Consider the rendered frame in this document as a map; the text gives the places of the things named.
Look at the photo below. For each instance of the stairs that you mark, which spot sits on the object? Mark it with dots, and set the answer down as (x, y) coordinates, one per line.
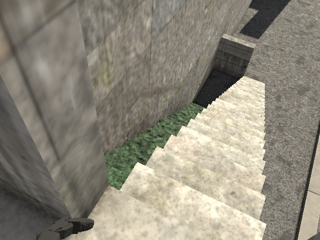
(209, 176)

